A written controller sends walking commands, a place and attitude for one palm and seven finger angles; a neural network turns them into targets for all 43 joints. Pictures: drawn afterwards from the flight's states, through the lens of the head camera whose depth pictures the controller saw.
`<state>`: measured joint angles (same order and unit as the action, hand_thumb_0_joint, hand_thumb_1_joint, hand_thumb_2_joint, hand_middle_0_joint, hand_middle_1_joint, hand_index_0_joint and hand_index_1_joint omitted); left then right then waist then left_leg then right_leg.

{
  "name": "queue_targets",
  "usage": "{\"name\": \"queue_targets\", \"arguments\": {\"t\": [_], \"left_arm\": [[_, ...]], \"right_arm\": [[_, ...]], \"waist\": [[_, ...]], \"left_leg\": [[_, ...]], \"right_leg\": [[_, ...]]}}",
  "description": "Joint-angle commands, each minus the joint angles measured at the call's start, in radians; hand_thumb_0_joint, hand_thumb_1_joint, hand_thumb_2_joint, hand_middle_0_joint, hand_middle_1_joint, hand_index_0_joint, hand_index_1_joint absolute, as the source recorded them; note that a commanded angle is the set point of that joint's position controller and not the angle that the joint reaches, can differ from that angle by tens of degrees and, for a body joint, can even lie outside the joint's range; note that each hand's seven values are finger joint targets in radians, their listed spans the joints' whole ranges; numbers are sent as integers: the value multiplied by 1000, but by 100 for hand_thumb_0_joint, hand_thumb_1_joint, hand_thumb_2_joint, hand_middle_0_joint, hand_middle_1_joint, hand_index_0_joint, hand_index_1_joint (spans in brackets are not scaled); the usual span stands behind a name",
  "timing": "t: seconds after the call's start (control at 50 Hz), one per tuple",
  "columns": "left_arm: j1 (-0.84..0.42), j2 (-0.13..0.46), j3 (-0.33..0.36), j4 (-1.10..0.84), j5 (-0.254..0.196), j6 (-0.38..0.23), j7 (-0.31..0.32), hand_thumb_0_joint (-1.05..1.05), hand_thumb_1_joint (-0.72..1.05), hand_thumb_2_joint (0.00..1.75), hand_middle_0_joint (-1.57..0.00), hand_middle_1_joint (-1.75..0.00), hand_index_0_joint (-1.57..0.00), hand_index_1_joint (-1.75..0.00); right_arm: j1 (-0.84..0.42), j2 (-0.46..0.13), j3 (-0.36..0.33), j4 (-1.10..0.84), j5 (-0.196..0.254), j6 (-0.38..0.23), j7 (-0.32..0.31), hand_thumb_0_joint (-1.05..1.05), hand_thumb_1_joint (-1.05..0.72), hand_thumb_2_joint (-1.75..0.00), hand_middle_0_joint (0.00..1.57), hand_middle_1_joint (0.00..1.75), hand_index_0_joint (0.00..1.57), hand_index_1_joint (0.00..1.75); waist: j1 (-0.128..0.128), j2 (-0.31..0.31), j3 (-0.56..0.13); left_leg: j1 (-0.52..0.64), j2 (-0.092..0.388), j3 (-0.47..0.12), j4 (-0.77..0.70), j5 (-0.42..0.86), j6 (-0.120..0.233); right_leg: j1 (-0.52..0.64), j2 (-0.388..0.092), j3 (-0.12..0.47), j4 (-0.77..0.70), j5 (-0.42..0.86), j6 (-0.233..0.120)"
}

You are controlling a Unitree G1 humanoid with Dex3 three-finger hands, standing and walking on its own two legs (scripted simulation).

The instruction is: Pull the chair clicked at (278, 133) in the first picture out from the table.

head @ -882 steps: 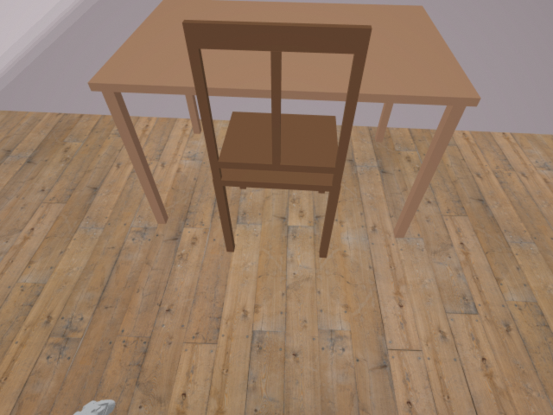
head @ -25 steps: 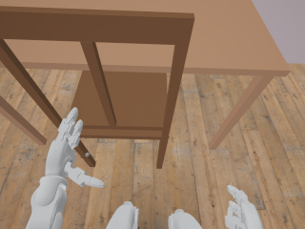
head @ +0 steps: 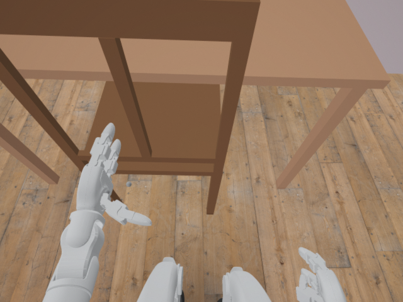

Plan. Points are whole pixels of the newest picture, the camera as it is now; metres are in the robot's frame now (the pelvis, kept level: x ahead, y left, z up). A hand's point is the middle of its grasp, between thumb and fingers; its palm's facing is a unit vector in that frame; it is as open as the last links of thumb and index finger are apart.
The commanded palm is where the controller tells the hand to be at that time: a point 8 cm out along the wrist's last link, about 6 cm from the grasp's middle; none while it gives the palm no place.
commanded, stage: aim the fingers beside a spindle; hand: left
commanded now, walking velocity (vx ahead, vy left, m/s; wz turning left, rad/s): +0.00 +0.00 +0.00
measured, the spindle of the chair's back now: (133, 111) +0.49 +0.17 +0.05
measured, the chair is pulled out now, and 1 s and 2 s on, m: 0.00 0.00 0.00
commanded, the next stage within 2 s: none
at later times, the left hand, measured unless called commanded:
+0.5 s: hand (128, 186) +0.33 +0.16 +0.01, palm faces -0.01 -1.00 -0.02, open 16.9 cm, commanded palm +0.31 +0.20 +0.02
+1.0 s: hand (131, 182) +0.33 +0.15 +0.03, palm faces -0.02 -1.00 -0.04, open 16.9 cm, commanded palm +0.32 +0.19 +0.02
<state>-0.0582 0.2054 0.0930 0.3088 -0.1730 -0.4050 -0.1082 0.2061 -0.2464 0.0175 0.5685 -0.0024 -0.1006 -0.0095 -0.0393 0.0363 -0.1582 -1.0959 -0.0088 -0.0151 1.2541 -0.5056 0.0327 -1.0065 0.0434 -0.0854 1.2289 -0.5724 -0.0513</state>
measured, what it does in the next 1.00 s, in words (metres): stands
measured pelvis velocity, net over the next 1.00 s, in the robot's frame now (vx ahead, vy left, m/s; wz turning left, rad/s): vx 0.00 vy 0.01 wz -0.01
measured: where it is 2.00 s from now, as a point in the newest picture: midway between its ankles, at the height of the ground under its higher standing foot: outside the picture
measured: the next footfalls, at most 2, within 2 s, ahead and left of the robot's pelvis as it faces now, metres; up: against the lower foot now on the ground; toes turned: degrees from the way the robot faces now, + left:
none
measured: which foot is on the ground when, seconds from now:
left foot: down 0.00-1.00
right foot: down 0.00-1.00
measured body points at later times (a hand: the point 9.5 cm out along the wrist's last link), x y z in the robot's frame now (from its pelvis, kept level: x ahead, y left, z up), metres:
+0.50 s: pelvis +0.00 +0.01 +0.00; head +0.10 +0.02 +0.43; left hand +0.33 +0.21 +0.01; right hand +0.15 -0.24 -0.11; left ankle +0.05 +0.10 -0.63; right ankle +0.01 -0.09 -0.63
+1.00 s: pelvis +0.00 +0.01 +0.00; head +0.10 +0.01 +0.44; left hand +0.33 +0.20 +0.04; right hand +0.16 -0.23 -0.11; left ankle +0.05 +0.10 -0.63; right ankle +0.01 -0.09 -0.63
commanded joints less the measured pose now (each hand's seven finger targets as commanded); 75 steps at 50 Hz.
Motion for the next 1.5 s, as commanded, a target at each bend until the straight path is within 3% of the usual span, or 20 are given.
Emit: {"name": "queue_targets", "arguments": {"t": [0.0,0.1,0.2,0.32,0.4,0.46,0.52,0.6,0.66,0.7,0.76,0.84,1.0,1.04,1.14,1.16,1.28,1.34,1.42,1.48], "left_arm": [[-173,92,40,-123,-7,-52,0,0,-50,30,-6,-8,-6,-8],[-244,79,18,-142,-1,-63,7,0,-50,30,-6,-8,-6,-8],[-236,134,65,-257,7,-107,50,0,-50,30,-6,-8,-6,-8],[-191,95,47,-101,11,-67,41,0,-50,30,-6,-8,-6,-8],[-193,69,21,-83,-8,-56,-4,0,-50,30,-6,-8,-6,-8],[-209,78,5,-227,-15,-87,-10,0,-50,30,-6,-8,-6,-8],[-222,70,-21,-314,-7,-110,20,0,-50,30,-6,-8,-6,-8],[-223,46,-39,-208,34,-100,68,0,-50,30,-6,-8,-6,-8],[-195,71,8,-91,54,-75,79,0,-50,30,-6,-8,-6,-8],[-211,47,-11,-76,52,-62,71,0,-50,30,-6,-8,-6,-8],[-219,98,39,-149,32,-68,59,0,-50,30,-6,-8,-6,-8],[-242,101,23,-295,15,-97,59,0,-50,30,-6,-8,-6,-8],[-217,7,-61,-49,30,-47,38,0,-50,30,-6,-8,-6,-8],[-234,50,-16,-44,29,-48,37,0,-50,30,-6,-8,-6,-8],[-250,186,109,-304,15,-116,69,0,-50,30,-6,-8,-6,-8],[-216,161,92,-324,15,-124,74,0,-50,30,-6,-8,-6,-8],[-192,28,-39,-101,24,-75,43,0,-50,30,-6,-8,-6,-8],[-155,-15,-76,9,10,-34,0,0,-50,30,-6,-8,-6,-8],[-283,85,5,-142,2,-65,7,0,-50,30,-6,-8,-6,-8],[-313,190,100,-353,12,-136,73,0,-50,30,-6,-8,-6,-8]], "right_arm": [[10,-146,-53,-125,9,-31,-2,0,-90,-90,20,30,20,30],[12,-147,-56,-131,10,-21,-1,0,-90,-90,20,30,20,30],[17,-144,-60,-137,0,-17,5,0,-90,-90,20,30,20,30],[16,-146,-53,-125,8,5,9,0,-90,-90,20,30,20,30],[12,-149,-55,-137,15,6,4,0,-90,-90,20,30,20,30],[14,-148,-61,-149,12,-7,1,0,-90,-90,20,30,20,30],[18,-143,-61,-143,7,-15,4,0,-90,-90,20,30,20,30],[13,-142,-55,-120,2,-7,9,0,-90,-90,20,30,20,30],[7,-149,-54,-123,3,10,12,0,-90,-90,20,30,20,30],[2,-148,-54,-134,5,19,15,0,-90,-90,20,30,20,30],[3,-151,-55,-153,2,23,13,0,-90,-90,20,30,20,30],[12,-143,-56,-157,-1,14,12,0,-90,-90,20,30,20,30],[10,-147,-49,-123,13,20,9,0,-90,-90,20,30,20,30],[7,-153,-52,-130,14,19,5,0,-90,-90,20,30,20,30],[14,-142,-57,-155,-3,11,8,0,-90,-90,20,30,20,30],[14,-133,-56,-158,-5,11,13,0,-90,-90,20,30,20,30],[15,-140,-49,-117,7,13,15,0,-90,-90,20,30,20,30],[9,-153,-49,-129,23,14,10,0,-90,-90,20,30,20,30],[14,-152,-59,-140,14,6,-1,0,-90,-90,20,30,20,30],[21,-139,-56,-145,-6,-4,3,0,-90,-90,20,30,20,30]], "waist": [[-14,-45,-315],[-19,-23,-336],[10,45,-437],[-18,-46,-309],[-19,-58,-309],[-2,47,-403],[-11,70,-425],[-35,25,-314],[-22,-22,-280],[-18,-22,-300],[13,32,-393],[6,54,-483],[-43,-62,-237],[-29,-60,-258],[34,75,-507],[34,85,-521],[-50,-50,-268],[-49,-96,-215],[-17,-19,-361],[23,111,-535]], "left_leg": [[248,15,-44,-139,187,1],[265,16,-46,-130,196,2],[360,19,-56,-134,284,-6],[242,16,-46,-135,189,0],[225,12,-40,-131,165,4],[349,19,-58,-140,256,-4],[434,30,-85,-147,309,-12],[354,33,-98,-144,229,-11],[274,22,-82,-142,171,-7],[273,18,-75,-138,158,-7],[323,16,-69,-139,228,-12],[417,24,-78,-131,343,-14],[228,19,-72,-137,117,0],[212,15,-62,-128,115,3],[365,13,-50,-117,331,-9],[398,13,-51,-122,362,-10],[240,21,-54,-119,193,2],[173,12,-45,-122,102,8],[245,11,-43,-108,168,7],[403,12,-50,-107,352,-5]], "right_leg": [[126,-30,78,-195,222,20],[101,-31,77,-181,226,16],[118,-26,71,-157,282,11],[104,-23,72,-180,225,18],[113,-27,81,-192,208,17],[105,-28,68,-168,261,10],[68,-26,52,-159,267,10],[0,-25,41,-151,201,14],[10,-23,43,-151,169,11],[17,-25,47,-154,163,11],[66,-24,57,-145,221,4],[98,-21,56,-135,307,7],[15,-22,55,-181,137,15],[28,-22,63,-178,134,12],[152,-24,78,-132,331,5],[160,-23,78,-135,355,8],[60,-19,68,-177,228,21],[55,-24,81,-211,136,19],[94,-29,92,-184,193,14],[146,-26,85,-137,344,8]]}}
